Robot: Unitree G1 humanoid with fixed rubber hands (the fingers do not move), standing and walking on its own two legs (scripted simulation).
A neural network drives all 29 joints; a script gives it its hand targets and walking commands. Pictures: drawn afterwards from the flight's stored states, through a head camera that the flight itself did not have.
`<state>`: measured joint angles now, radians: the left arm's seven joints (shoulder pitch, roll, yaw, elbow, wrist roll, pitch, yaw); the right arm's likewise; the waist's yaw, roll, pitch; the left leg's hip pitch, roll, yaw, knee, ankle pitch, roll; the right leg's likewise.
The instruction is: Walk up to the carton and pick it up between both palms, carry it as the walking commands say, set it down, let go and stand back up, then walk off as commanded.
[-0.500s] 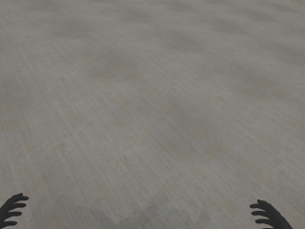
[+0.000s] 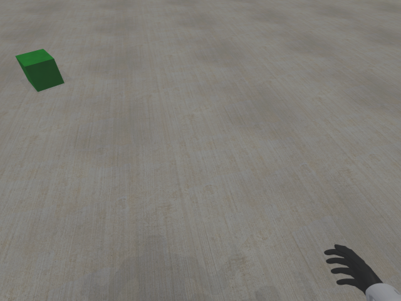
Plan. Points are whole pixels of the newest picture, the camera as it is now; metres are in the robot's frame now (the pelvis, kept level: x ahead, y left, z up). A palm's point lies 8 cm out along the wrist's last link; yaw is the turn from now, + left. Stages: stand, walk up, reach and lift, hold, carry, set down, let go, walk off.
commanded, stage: walk up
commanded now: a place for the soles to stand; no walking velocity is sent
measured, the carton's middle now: (40, 69) +2.17 +1.58 -0.63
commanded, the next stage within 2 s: none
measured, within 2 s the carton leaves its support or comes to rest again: neither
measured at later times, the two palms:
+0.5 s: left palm (38, 208) +0.33 +0.39 -0.02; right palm (308, 176) +0.47 -0.28 -0.05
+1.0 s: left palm (30, 164) +0.48 +0.50 -0.04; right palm (243, 108) +0.77 -0.13 -0.04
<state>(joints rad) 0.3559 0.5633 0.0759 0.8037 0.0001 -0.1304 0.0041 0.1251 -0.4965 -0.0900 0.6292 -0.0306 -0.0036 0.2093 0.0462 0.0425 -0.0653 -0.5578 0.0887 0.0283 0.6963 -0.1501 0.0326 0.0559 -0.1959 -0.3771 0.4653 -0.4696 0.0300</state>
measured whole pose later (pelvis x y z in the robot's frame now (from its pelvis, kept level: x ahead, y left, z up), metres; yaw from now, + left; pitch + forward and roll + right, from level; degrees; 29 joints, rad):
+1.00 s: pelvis +0.51 +0.13 +0.01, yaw +20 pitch +0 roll -1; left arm 0.24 0.52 0.08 0.82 0.00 -0.13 -0.01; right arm 0.17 -0.50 -0.09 0.69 -0.03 -0.03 0.11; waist 0.01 0.03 0.00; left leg -0.39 0.01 0.04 0.61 -0.22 0.04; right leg -0.36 -0.13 -0.13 1.03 -0.42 0.02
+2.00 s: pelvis +0.95 +0.34 +0.02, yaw +31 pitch -1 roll -1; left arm 0.24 0.50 0.07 0.81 0.00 -0.10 -0.03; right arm 0.18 -0.50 -0.09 0.69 -0.03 -0.06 0.09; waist -0.01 0.02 0.02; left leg -0.27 -0.01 0.03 0.53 -0.24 0.05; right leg -0.51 -0.12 -0.12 0.96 -0.32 0.00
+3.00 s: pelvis +1.33 +0.56 +0.00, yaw +36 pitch -1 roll +1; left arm 0.27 0.51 0.08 0.81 0.00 -0.13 -0.01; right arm 0.22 -0.49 -0.09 0.69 -0.03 -0.04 0.09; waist -0.03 0.01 0.02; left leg -0.38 -0.03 -0.02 0.85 -0.36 0.04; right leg -0.40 -0.10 -0.10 0.66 -0.22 0.00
